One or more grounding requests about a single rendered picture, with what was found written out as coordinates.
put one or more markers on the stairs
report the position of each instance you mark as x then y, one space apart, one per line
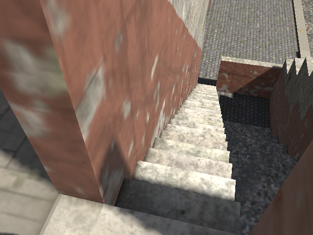
187 176

